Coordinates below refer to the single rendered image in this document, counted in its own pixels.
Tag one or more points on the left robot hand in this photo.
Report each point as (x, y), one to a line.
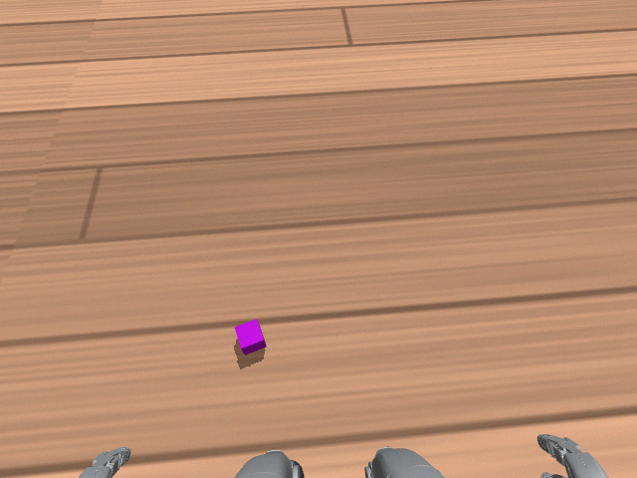
(107, 463)

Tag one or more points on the cube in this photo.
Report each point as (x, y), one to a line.
(250, 337)

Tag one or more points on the right robot hand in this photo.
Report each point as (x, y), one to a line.
(577, 464)

